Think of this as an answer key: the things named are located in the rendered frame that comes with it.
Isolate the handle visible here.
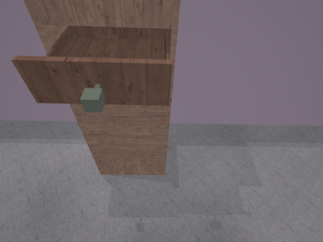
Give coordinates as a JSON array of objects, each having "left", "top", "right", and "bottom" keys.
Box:
[{"left": 80, "top": 84, "right": 105, "bottom": 113}]

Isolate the drawer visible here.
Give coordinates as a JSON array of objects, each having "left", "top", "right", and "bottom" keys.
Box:
[{"left": 11, "top": 26, "right": 172, "bottom": 106}]

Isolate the cabinet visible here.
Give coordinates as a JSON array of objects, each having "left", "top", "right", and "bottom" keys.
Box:
[{"left": 24, "top": 0, "right": 181, "bottom": 175}]

